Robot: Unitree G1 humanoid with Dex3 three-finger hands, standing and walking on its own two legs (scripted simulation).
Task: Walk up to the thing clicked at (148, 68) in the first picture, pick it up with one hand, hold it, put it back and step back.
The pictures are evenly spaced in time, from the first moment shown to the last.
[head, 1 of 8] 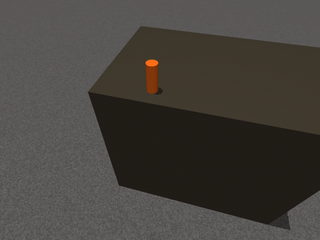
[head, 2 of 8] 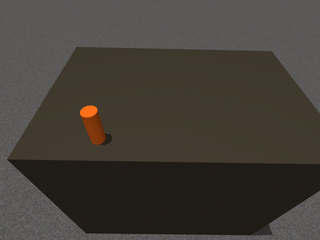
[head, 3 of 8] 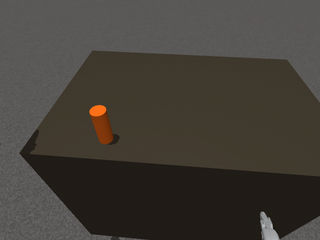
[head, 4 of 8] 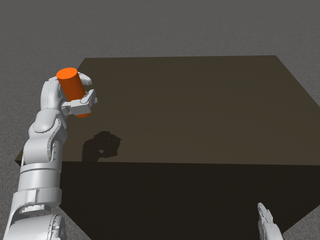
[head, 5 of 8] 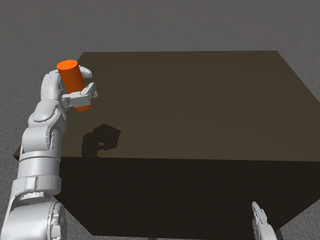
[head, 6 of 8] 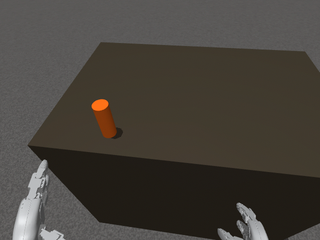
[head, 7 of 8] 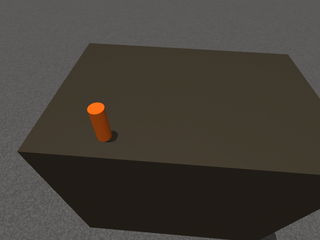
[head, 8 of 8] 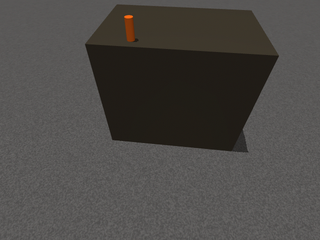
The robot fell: no
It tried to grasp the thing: yes
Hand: left
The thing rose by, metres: 0.25
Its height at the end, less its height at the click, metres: +0.00
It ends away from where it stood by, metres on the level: 0.00
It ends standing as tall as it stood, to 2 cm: yes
